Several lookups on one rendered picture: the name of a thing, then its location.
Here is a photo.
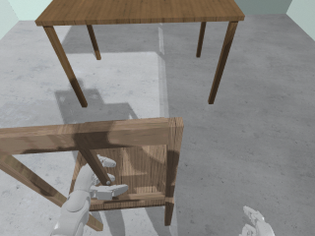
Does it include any robot left forearm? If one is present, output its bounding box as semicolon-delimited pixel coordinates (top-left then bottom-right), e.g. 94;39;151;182
48;190;91;236

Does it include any robot right hand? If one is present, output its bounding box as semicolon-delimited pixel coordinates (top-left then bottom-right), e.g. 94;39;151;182
238;206;275;236

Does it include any robot left hand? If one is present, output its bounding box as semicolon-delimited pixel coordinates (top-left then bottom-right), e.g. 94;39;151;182
73;154;128;201

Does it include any chair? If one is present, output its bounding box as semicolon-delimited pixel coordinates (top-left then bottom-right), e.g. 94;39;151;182
0;117;184;232

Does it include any table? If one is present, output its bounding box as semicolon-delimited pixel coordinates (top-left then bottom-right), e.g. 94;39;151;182
34;0;245;108

